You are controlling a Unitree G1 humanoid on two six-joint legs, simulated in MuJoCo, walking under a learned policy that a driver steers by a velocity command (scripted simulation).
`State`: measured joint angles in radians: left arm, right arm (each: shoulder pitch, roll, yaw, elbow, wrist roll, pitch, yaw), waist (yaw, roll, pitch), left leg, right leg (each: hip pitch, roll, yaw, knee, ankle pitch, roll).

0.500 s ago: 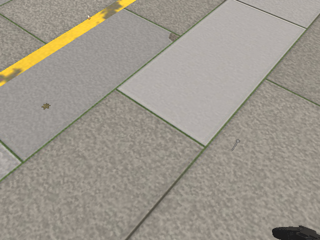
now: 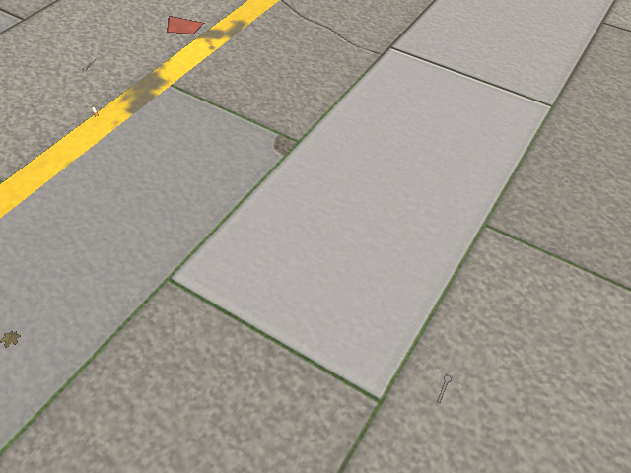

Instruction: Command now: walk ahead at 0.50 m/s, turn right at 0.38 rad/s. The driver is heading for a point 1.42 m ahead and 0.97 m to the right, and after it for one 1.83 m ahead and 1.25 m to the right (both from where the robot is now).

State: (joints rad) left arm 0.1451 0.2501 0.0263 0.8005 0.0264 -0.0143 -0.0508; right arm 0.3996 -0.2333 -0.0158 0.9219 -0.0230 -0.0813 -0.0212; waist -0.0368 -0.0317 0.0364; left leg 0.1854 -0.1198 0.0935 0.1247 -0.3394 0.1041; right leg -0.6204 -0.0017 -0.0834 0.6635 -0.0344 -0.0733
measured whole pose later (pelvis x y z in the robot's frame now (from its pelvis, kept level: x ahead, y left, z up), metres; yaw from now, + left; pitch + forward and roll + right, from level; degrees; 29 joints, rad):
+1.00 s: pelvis +0.54 -0.08 +0.01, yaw -35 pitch +2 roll +2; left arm 0.05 0.27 0.03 0.66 0.04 0.01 -0.09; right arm 0.42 -0.27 -0.04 0.85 -0.02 -0.07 0.00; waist -0.07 -0.03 0.04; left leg 0.05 0.02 0.24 0.26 -0.34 -0.01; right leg -0.62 -0.05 -0.05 0.71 -0.11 -0.07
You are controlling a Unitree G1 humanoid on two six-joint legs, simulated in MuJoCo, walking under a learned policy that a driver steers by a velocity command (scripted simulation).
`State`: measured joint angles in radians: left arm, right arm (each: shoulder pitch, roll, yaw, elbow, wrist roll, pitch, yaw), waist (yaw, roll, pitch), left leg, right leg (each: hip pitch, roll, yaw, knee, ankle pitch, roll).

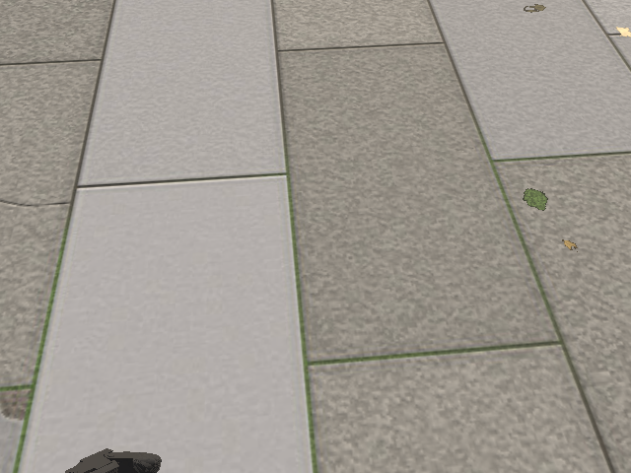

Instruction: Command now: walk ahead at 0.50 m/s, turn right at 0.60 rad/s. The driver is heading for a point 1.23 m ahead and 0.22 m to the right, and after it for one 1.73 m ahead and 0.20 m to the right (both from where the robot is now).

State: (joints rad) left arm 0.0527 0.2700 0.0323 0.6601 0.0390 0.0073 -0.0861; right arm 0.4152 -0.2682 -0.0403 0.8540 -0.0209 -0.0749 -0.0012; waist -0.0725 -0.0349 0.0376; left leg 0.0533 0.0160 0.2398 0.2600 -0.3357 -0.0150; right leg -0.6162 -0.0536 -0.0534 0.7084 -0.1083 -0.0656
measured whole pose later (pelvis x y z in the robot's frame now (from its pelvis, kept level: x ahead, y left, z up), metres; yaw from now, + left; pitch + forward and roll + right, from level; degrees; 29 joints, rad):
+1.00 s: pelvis +0.53 -0.10 +0.01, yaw -24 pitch +1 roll +2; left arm 0.09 0.25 0.01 0.74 0.04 -0.03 -0.05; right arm 0.45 -0.23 -0.03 0.90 -0.01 -0.08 0.02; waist -0.07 -0.04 0.03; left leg 0.00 -0.06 0.05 0.23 -0.26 0.05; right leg -0.58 -0.06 -0.01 0.67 -0.09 -0.03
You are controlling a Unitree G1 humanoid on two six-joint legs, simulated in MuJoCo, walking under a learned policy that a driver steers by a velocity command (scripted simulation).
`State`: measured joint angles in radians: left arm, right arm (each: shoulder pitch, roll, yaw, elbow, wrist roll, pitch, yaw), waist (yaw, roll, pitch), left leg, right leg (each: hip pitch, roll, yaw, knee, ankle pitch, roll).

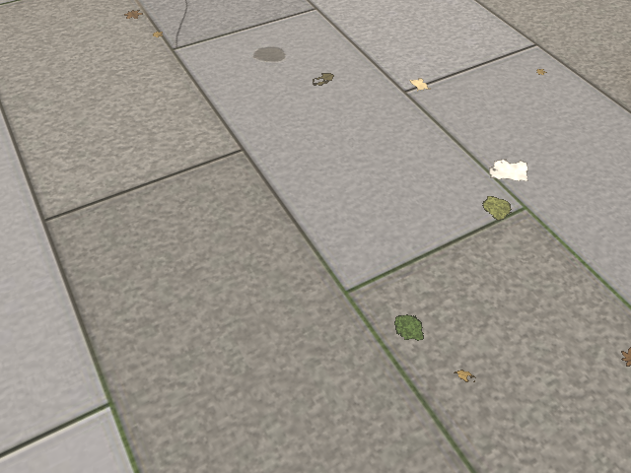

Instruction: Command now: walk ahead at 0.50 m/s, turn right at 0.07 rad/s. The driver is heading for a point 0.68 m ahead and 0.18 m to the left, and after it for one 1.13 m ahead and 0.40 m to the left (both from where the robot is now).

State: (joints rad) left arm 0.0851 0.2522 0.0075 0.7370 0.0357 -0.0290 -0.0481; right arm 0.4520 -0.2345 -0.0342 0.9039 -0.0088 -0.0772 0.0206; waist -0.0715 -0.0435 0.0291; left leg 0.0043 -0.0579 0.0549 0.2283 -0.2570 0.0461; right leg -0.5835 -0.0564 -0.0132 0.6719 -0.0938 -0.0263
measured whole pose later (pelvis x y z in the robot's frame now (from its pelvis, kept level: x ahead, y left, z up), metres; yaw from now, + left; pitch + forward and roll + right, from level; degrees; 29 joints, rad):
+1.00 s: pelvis +0.52 +0.04 +0.00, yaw +22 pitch +1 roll +0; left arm 0.09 0.26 0.03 0.77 0.04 -0.03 -0.01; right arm 0.38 -0.27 -0.07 0.89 0.00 -0.04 0.01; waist -0.05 -0.03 0.05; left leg -0.09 -0.15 -0.09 0.31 -0.22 0.13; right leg -0.66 -0.11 0.05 0.82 -0.12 0.06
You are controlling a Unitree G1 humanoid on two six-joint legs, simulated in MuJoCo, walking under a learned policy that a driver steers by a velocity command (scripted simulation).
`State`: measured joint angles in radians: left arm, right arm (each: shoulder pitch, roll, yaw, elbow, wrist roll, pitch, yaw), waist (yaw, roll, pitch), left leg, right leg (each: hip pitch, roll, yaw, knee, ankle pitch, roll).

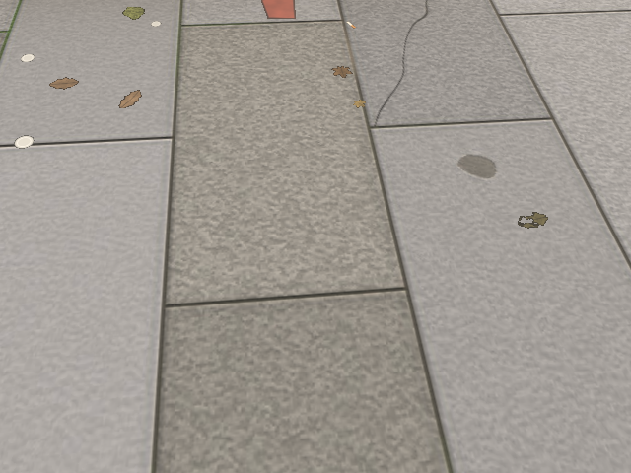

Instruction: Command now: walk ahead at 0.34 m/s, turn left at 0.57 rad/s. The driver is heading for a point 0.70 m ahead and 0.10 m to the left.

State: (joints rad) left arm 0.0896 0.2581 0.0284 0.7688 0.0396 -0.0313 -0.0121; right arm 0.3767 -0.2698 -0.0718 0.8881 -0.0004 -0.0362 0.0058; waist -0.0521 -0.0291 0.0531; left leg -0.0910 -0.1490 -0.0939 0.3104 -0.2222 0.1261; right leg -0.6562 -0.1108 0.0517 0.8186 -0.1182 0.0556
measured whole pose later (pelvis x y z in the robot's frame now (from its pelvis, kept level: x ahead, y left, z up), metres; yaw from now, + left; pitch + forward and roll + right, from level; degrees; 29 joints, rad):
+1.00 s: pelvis +0.12 -0.02 -0.01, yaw +28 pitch -1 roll +0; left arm 0.25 0.26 0.04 0.82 0.01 0.06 0.02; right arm 0.18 -0.23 -0.01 0.77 -0.02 0.02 -0.01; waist 0.01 -0.01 0.03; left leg -0.23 -0.09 -0.04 0.46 -0.22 0.07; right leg -0.20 -0.01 -0.01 0.51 -0.30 -0.01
